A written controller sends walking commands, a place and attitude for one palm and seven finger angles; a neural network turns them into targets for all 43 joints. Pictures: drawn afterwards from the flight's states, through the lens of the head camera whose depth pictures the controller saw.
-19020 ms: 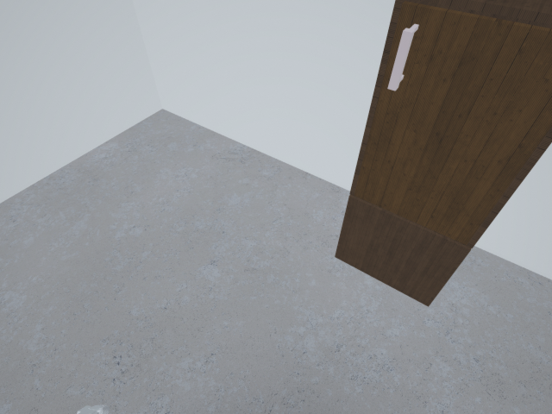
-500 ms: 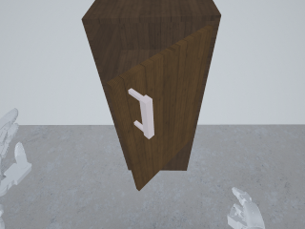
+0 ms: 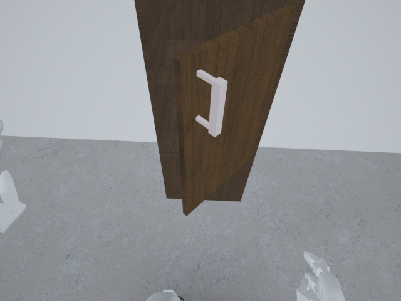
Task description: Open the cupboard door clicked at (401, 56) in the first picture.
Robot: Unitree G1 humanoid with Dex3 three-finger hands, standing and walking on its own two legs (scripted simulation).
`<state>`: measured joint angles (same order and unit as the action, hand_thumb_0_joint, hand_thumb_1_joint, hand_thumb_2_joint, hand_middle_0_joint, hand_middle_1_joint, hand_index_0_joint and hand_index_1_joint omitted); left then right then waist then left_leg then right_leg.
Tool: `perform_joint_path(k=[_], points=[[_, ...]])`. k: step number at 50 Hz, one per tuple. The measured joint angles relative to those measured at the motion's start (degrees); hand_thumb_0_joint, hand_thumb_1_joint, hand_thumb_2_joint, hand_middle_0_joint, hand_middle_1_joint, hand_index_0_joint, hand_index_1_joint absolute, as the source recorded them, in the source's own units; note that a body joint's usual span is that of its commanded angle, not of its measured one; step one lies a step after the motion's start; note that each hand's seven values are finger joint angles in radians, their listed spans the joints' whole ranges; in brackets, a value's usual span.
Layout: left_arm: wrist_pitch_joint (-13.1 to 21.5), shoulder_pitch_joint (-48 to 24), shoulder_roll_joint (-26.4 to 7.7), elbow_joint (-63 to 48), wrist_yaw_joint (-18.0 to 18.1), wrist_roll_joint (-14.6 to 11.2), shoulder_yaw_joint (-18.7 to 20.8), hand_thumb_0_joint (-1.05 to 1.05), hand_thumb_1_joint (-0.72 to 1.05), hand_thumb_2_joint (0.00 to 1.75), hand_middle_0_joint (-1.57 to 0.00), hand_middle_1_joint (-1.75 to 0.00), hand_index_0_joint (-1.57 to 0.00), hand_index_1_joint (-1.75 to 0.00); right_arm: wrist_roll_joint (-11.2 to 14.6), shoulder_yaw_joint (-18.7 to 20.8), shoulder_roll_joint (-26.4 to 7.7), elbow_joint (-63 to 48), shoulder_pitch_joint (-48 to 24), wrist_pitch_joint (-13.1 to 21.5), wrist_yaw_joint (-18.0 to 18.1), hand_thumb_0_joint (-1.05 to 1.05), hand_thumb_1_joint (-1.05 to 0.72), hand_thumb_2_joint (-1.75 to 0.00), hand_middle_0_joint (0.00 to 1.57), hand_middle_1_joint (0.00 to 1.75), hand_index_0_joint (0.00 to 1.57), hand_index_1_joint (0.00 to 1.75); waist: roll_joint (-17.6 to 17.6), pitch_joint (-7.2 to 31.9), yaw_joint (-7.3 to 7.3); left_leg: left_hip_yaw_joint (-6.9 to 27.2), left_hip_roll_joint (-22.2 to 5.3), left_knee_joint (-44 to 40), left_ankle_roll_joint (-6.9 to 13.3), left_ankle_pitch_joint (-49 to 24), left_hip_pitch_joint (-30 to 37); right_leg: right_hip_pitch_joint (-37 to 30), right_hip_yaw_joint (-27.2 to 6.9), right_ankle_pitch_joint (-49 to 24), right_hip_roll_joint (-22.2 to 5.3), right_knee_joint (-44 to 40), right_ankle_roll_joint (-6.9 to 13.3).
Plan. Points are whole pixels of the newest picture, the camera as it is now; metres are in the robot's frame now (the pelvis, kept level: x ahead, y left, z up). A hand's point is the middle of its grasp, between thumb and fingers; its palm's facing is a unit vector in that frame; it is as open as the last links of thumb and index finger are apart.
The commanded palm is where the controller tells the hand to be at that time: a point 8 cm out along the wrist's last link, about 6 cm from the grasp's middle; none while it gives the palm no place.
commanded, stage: step back with the hand held close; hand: left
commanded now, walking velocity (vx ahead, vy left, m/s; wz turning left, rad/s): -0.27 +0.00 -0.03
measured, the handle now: (209, 104) +0.45 +0.01 +0.16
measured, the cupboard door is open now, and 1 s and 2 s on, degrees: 47 47 47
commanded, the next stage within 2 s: stop stepping back and stand still in 0.34 s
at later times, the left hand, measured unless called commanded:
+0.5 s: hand out of the picture +0.10 +0.26 +0.19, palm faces +0.40 -0.83 -0.38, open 7.4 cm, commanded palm +0.04 +0.30 +0.19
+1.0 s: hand out of the picture -0.02 +0.24 +0.19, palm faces +0.32 -0.82 -0.47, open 7.4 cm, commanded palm -0.05 +0.28 +0.19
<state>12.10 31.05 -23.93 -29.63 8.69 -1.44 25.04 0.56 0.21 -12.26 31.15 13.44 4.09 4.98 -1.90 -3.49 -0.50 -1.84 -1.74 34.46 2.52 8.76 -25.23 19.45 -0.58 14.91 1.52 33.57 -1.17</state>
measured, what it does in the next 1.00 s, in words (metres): walks backwards: right foot, then left foot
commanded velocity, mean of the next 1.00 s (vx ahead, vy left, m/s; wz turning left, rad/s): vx -0.02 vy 0.02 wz -0.03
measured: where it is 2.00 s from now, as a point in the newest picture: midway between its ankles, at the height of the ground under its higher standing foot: outside the picture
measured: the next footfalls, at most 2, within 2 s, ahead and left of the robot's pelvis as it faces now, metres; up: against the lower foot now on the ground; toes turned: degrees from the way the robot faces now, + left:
right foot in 0.54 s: -0.20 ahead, -0.06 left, +0.00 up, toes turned -7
left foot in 0.68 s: -0.01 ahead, +0.08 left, +0.00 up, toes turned -6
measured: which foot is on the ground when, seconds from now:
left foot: down 0.00-0.54, up 0.56-0.66, down 0.68-0.88, up 0.90-1.00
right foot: down 0.00-0.22, up 0.24-0.52, down 0.54-1.00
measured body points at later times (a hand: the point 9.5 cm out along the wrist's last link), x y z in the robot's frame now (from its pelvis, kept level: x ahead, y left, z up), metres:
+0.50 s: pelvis -0.12 +0.01 +0.01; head -0.10 +0.04 +0.46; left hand +0.07 +0.30 +0.21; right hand +0.07 -0.21 -0.06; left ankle +0.05 +0.10 -0.72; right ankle -0.26 -0.11 -0.69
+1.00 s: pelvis -0.22 +0.00 +0.02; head -0.25 +0.01 +0.47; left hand -0.04 +0.28 +0.22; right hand -0.14 -0.26 -0.08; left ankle -0.16 +0.12 -0.65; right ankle -0.24 -0.07 -0.72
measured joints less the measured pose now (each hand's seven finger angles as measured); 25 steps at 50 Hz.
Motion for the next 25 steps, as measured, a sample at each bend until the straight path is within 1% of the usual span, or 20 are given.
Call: perform_joint_path(k=[3,5,6,8,9,10,11,12,13,14,16,17,18,19,21,23,25], points=[[0.5,-0.4,0.4,-0.1,0.1,0.0,0.3,0.01,0.89,0.90,-0.22,-0.30,-0.21,-0.30,-0.2,-0.1,0.4,1.2,0.5,1.0,-0.2,0.01,-0.90,-0.90,0.20,0.30,0.20,0.30,-0.1,-0.2,0.17,0.1,0.4,1.7,-0.2,2.3,-1.5,0.7,-0.6,-1.1,0.2,1.0,0.3],[0.9,0.2,1.1,-0.7,0.4,0.0,0.2,0.01,0.89,0.90,-0.22,-0.30,-0.21,-0.30,-0.5,-0.1,0.5,2.5,0.4,1.3,-0.5,0.01,-0.90,-0.90,0.20,0.30,0.20,0.30,0.2,0.2,0.91,0.0,0.9,3.8,-1.4,7.8,-2.8,1.4,-0.8,-3.1,-0.2,0.9,0.4],[1.1,0.4,1.6,-1.1,0.6,0.0,-0.1,0.01,0.89,0.90,-0.22,-0.30,-0.21,-0.30,-0.7,0.0,0.3,3.2,0.2,1.4,-0.7,0.01,-0.90,-0.90,0.20,0.30,0.20,0.30,0.3,0.3,1.41,0.2,1.3,5.9,-2.1,10.5,-3.5,1.8,-1.1,-3.4,-0.5,1.0,0.2],[1.2,0.3,2.4,-1.3,1.1,0.2,-0.8,0.01,0.89,0.90,-0.22,-0.30,-0.21,-0.30,-1.0,0.1,0.1,4.8,-0.3,1.1,-0.9,0.01,-0.90,-0.90,0.20,0.30,0.20,0.30,0.9,0.9,2.22,0.3,2.0,9.4,-2.7,12.9,-2.9,2.3,-2.0,-3.8,-0.9,1.1,-0.6],[1.0,-0.2,2.6,-1.2,1.2,0.2,-1.1,0.01,0.89,0.90,-0.22,-0.30,-0.21,-0.30,-1.0,0.1,0.0,5.2,-0.4,0.9,-0.8,0.01,-0.90,-0.90,0.20,0.30,0.20,0.30,1.2,1.3,2.37,0.3,2.2,8.6,-2.8,13.3,-1.4,2.7,-2.3,-4.1,-1.1,1.1,-1.0],[0.9,-1.1,2.6,-1.0,1.2,0.2,-1.4,0.01,0.89,0.90,-0.22,-0.30,-0.21,-0.30,-1.0,0.1,-0.1,5.4,-0.5,0.9,-0.6,0.01,-0.90,-0.90,0.20,0.30,0.20,0.30,1.4,1.6,2.22,0.5,2.2,5.9,-2.4,12.4,-0.1,3.3,-2.2,-4.3,-1.3,1.2,-1.3],[0.8,-2.6,2.5,-0.6,1.1,0.2,-1.5,0.01,0.89,0.90,-0.22,-0.30,-0.21,-0.30,-1.0,0.1,-0.2,5.4,-0.9,1.0,-0.3,0.01,-0.90,-0.90,0.20,0.30,0.20,0.30,1.5,1.2,1.99,0.5,2.3,4.4,-1.7,7.8,-0.3,4.0,-2.2,-3.5,-1.4,1.8,-1.4],[0.9,-4.1,2.3,-0.1,1.1,0.3,-1.4,0.01,0.89,0.90,-0.22,-0.30,-0.21,-0.30,-1.0,0.1,-0.3,5.2,-1.4,1.2,0.0,0.01,-0.90,-0.90,0.20,0.30,0.20,0.30,1.2,0.5,1.77,0.5,1.9,3.8,-0.8,3.5,-0.9,4.9,-2.2,-0.3,-0.7,4.0,-1.3],[1.0,-5.3,2.0,0.5,1.0,0.4,-1.0,0.01,0.89,0.90,-0.22,-0.30,-0.21,-0.30,-1.1,0.3,-0.2,5.0,-2.0,1.7,0.1,0.01,-0.90,-0.90,0.20,0.30,0.20,0.30,0.6,-0.1,1.47,0.6,1.3,3.5,0.1,0.7,-1.3,6.0,-2.5,3.4,0.5,9.3,-1.2],[1.1,-6.0,1.5,1.0,0.9,0.4,-0.5,0.01,0.89,0.90,-0.22,-0.30,-0.21,-0.30,-1.2,0.5,0.3,5.0,-2.5,2.2,0.0,0.01,-0.91,-0.90,0.20,0.30,0.20,0.30,0.3,-0.5,1.17,0.8,0.8,3.0,0.8,-0.5,-1.5,7.1,-2.8,6.5,1.9,16.0,-1.0],[1.1,-5.7,0.4,1.2,0.8,-0.2,0.7,0.01,0.89,0.90,-0.22,-0.30,-0.21,-0.30,-1.3,0.8,1.6,5.0,-3.0,3.1,-0.7,0.01,-0.91,-0.90,0.20,0.30,0.20,0.30,0.2,-0.2,0.87,1.1,-0.2,0.8,1.2,-1.8,-1.8,7.6,-2.7,10.0,3.9,26.3,-0.6],[1.1,-5.0,0.1,0.7,1.0,-0.6,1.2,0.01,0.89,0.90,-0.22,-0.30,-0.21,-0.30,-1.4,0.7,2.2,5.1,-3.2,3.5,-1.2,0.01,-0.91,-0.90,0.20,0.30,0.20,0.30,0.4,0.3,0.98,0.8,-0.7,-0.7,1.1,-2.8,-1.8,6.9,-2.2,11.1,4.3,28.8,-0.5],[0.9,-4.1,0.0,-0.1,1.2,-1.1,1.3,0.01,0.89,0.90,-0.21,-0.30,-0.21,-0.30,-1.4,0.5,2.7,5.1,-3.3,3.9,-1.6,0.01,-0.91,-0.90,0.20,0.30,0.20,0.30,0.7,0.8,1.21,0.4,-1.2,-2.5,0.9,-4.0,-1.8,5.6,-1.6,12.1,4.3,29.5,-0.4],[0.7,-3.3,0.2,-1.0,1.3,-1.4,1.2,0.01,0.89,0.90,-0.21,-0.30,-0.21,-0.30,-1.4,0.3,3.1,5.2,-3.3,4.2,-2.0,0.01,-0.91,-0.90,0.20,0.30,0.20,0.30,0.9,1.5,1.48,-0.1,-1.7,-4.3,0.7,-5.3,-1.8,3.8,-0.9,13.1,4.0,28.6,-0.3],[0.6,-2.3,0.8,-2.5,1.5,-1.9,0.2,0.01,0.89,0.90,-0.21,-0.30,-0.21,-0.30,-1.6,-0.1,3.5,5.2,-3.5,4.8,-2.4,0.01,-0.90,-0.90,0.20,0.30,0.20,0.30,1.0,2.7,1.85,-0.8,-2.6,-8.1,0.4,-8.1,-1.8,-0.7,0.5,15.0,3.5,23.6,0.2],[0.9,-2.2,1.0,-3.2,1.3,-2.4,-0.9,0.01,0.89,0.90,-0.21,-0.30,-0.21,-0.30,-1.9,-0.5,3.7,5.1,-3.8,5.2,-2.7,0.01,-0.90,-0.90,0.20,0.30,0.20,0.30,0.9,3.7,1.94,-1.3,-3.2,-11.9,0.0,-11.0,-2.2,-5.9,1.7,16.9,3.2,15.3,1.0],[1.3,-2.1,0.1,-3.2,0.8,-2.8,-1.1,0.01,0.89,0.90,-0.21,-0.30,-0.21,-0.30,-2.0,-0.8,3.9,4.4,-4.2,5.1,-2.9,0.01,-0.90,-0.90,0.21,0.30,0.20,0.30,1.2,4.4,1.75,-2.0,-3.2,-14.3,-0.8,-13.1,-3.2,-11.5,2.7,15.8,2.7,3.1,2.3]])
